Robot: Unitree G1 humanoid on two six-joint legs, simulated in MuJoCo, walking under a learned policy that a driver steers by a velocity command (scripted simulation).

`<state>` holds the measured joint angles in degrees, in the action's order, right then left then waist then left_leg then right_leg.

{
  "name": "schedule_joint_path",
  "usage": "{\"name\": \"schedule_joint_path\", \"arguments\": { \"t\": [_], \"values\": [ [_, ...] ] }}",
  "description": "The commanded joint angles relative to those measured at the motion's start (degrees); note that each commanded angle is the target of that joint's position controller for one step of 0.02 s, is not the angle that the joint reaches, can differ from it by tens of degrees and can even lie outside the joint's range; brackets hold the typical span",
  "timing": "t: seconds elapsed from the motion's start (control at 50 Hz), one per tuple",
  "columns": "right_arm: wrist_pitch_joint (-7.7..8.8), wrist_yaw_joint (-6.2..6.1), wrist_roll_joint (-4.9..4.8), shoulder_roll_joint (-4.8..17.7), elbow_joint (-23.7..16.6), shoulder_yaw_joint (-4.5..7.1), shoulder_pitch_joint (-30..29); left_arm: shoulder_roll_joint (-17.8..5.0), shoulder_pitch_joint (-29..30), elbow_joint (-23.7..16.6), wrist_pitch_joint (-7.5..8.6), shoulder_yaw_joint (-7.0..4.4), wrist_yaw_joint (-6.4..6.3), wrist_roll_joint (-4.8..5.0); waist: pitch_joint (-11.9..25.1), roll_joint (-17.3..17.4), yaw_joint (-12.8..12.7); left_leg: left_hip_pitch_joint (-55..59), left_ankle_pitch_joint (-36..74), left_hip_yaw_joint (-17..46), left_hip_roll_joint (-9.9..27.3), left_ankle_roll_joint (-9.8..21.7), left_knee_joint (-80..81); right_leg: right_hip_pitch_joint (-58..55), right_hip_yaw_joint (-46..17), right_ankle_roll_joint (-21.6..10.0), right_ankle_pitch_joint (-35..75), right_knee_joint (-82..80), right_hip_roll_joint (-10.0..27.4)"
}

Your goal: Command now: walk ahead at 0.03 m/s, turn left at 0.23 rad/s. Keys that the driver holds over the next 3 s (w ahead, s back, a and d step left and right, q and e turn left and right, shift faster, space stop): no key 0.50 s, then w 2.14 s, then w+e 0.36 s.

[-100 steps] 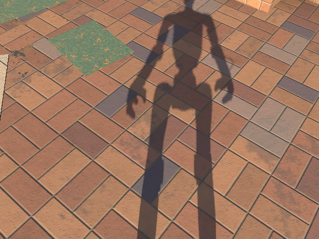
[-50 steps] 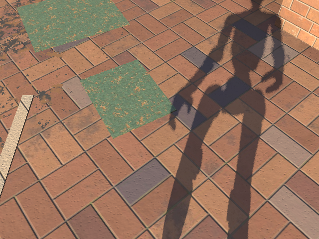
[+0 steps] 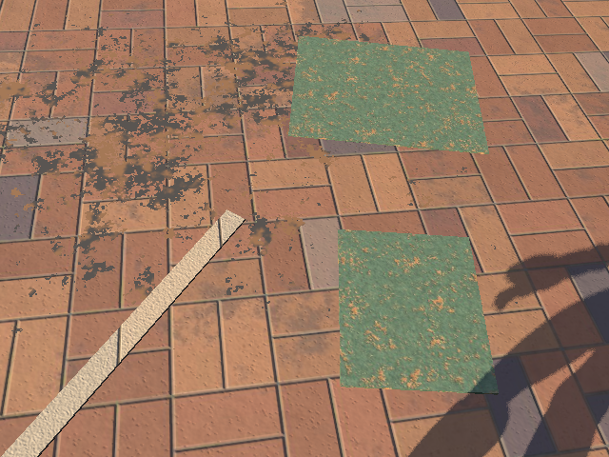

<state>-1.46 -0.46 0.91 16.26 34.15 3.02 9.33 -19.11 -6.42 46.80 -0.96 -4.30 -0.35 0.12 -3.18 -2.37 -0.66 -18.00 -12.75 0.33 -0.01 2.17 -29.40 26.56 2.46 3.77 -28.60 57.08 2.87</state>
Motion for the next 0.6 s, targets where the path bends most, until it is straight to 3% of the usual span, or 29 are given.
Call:
{"name": "schedule_joint_path", "arguments": {
  "t": [0.02,0.08,0.14,0.18,0.2,0.22,0.24,0.26,0.28,0.3,0.36,0.5,0.54,0.58,0.6],
  "values": [
    [1.43,-0.62,0.01,7.41,-2.67,1.70,-2.47,-4.72,-1.13,-2.19,0.06,-1.25,-0.59,-0.10,9.47,10.00,-0.69,8.70,30.23,10.45,12.91,10.84,8.66,1.63,-3.29,0.95,4.24,4.34,0.63],
    [1.43,-0.66,0.05,6.45,-1.60,1.46,-3.43,-2.17,-0.77,-1.86,-0.08,-0.11,-0.49,0.10,9.24,10.15,-0.18,9.00,27.09,8.89,11.45,10.43,8.24,-2.95,-3.04,1.23,6.61,-7.67,0.74],
    [1.10,-0.39,0.12,7.07,0.42,1.59,-2.25,-2.44,0.26,-2.11,-0.22,0.29,-0.30,0.17,8.82,10.59,1.40,8.97,23.17,11.52,12.65,11.59,8.21,-7.23,-2.49,0.81,6.62,-16.09,0.25],
    [1.05,-0.16,-0.33,6.02,1.52,1.06,-3.42,-2.32,-1.31,-1.32,-0.11,0.40,-0.10,0.12,8.00,10.08,0.20,7.46,18.67,12.16,11.86,10.50,7.48,-11.49,-1.85,-0.14,11.33,-24.62,-0.22],
    [1.07,-0.03,-0.78,5.14,2.33,0.68,-3.58,-1.74,-2.70,-0.66,0.14,0.69,0.12,-0.36,7.39,9.02,-1.14,5.75,14.56,11.56,10.50,8.56,7.11,-15.67,-1.48,-1.09,19.16,-32.85,-0.53],
    [1.43,0.07,-0.62,4.09,3.37,0.31,-1.67,-2.86,-3.33,-0.36,0.38,0.71,0.17,-1.28,7.70,6.90,-0.76,3.85,8.92,11.04,8.46,5.63,6.83,-20.03,-4.17,-2.29,26.77,-35.43,1.31],
    [1.84,0.26,0.40,3.59,3.94,0.15,0.21,-6.31,-3.55,-0.63,0.47,0.22,-0.03,-1.64,7.67,1.28,1.51,1.81,2.13,8.18,4.74,2.79,4.02,-22.09,-8.44,-4.19,35.69,-34.49,5.97],
    [1.92,0.36,0.70,2.77,4.36,0.22,2.40,-7.10,-1.10,0.39,0.52,-0.08,0.06,-0.81,6.76,-5.64,4.43,4.43,-1.37,4.43,1.44,0.53,5.71,-16.05,-8.11,-7.03,25.54,-33.54,6.51],
    [1.73,0.14,0.95,4.60,4.81,0.39,-1.31,-3.89,0.64,-0.30,0.85,0.54,0.43,-0.61,4.83,-4.16,1.84,7.65,-0.10,4.00,1.17,-0.64,4.70,-11.36,-7.89,-6.98,17.06,-35.34,4.76],
    [1.47,-0.13,0.45,5.30,4.68,0.84,-3.32,-2.89,0.55,0.22,1.26,0.91,0.47,-1.06,4.11,-3.21,1.16,8.36,1.20,3.90,1.31,-0.42,3.91,-10.11,-7.29,-5.89,14.60,-36.05,3.96],
    [0.59,-0.75,0.24,4.22,5.88,0.89,-2.73,-2.65,-0.68,1.85,2.47,1.31,0.20,-0.92,3.84,-1.90,0.82,8.51,5.17,4.78,2.01,0.45,4.39,-11.20,-5.92,-4.26,16.53,-35.54,2.75],
    [1.13,-1.01,-0.18,3.44,10.50,1.26,-1.18,-2.23,-1.73,4.54,2.06,1.80,-0.73,-0.68,3.48,1.98,0.00,7.98,7.57,4.35,1.94,-0.34,5.22,-13.63,-4.94,-4.43,17.90,-34.72,1.63],
    [0.99,-1.28,-0.60,3.60,12.25,1.50,0.32,-2.89,-3.04,5.71,1.67,1.54,-0.96,-0.20,3.68,1.48,-0.07,6.89,-6.31,2.17,-0.18,-0.02,3.91,-13.20,-4.62,-5.67,4.80,-35.25,0.67],
    [1.44,-1.47,-1.10,3.91,12.62,1.79,0.53,-4.26,-3.71,5.64,1.54,1.02,-1.30,0.48,-0.75,-0.34,-0.40,-0.15,-20.24,1.19,-1.33,0.79,1.44,-10.87,-8.51,-8.59,-10.56,-37.22,2.64],
    [2.18,-1.40,-1.34,3.51,12.42,1.74,-0.05,-4.68,-5.01,5.72,1.92,0.86,-1.39,0.72,-2.61,-1.61,-1.00,-3.64,-20.90,0.84,-1.34,1.00,-0.75,-11.20,-12.37,-10.38,-14.72,-39.29,5.12]
  ]
}}
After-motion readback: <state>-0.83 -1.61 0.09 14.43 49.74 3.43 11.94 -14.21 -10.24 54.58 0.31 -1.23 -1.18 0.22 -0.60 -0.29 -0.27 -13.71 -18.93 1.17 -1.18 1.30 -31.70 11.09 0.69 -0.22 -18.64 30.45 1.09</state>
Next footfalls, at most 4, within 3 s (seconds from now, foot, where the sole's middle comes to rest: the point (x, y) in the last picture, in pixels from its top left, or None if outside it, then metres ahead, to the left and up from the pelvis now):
0.22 right None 0.05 -0.14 -0.78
1.20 right None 0.45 -0.13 -0.78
1.74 left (250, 323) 0.76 0.12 -0.78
2.26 right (345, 228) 1.07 -0.12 -0.78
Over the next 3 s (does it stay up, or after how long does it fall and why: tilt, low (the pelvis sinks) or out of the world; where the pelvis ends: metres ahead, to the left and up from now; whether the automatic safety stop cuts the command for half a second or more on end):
stays up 1.31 0.02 0.00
